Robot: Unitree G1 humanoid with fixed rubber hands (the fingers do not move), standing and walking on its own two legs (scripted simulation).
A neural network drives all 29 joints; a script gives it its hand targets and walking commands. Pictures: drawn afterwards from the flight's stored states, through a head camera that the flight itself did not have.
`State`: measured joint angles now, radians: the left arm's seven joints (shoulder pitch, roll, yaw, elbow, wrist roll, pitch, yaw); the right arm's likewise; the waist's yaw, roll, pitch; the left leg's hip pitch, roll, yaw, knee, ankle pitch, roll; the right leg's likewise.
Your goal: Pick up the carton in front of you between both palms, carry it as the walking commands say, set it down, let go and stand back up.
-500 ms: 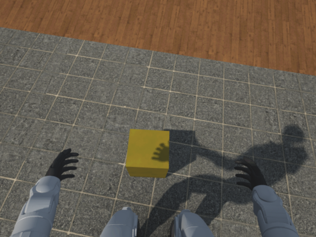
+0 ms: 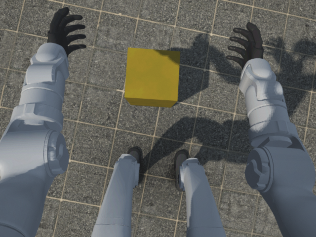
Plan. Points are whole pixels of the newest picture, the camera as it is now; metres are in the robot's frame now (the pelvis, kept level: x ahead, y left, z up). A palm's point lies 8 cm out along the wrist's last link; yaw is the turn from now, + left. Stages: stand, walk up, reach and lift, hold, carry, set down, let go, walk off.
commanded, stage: reach and lift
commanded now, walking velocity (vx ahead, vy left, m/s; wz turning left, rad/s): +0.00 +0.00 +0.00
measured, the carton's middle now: (152, 81) +0.55 +0.04 -0.54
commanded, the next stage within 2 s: none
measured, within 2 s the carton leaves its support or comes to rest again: leaves its support in 1.98 s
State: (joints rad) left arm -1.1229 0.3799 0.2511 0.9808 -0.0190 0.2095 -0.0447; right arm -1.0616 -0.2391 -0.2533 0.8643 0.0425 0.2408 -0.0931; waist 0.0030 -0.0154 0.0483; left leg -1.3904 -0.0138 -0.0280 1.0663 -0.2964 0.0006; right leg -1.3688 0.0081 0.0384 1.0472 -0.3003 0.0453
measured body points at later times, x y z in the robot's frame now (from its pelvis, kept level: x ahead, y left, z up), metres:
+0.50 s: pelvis +0.03 +0.00 -0.08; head +0.38 +0.01 +0.20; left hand +0.56 +0.22 -0.24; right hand +0.56 -0.16 -0.25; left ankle +0.09 +0.12 -0.63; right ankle +0.08 -0.14 -0.63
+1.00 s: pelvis -0.03 -0.01 -0.27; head +0.35 +0.02 -0.05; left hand +0.55 +0.22 -0.45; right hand +0.55 -0.16 -0.45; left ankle +0.08 +0.11 -0.63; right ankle +0.08 -0.14 -0.63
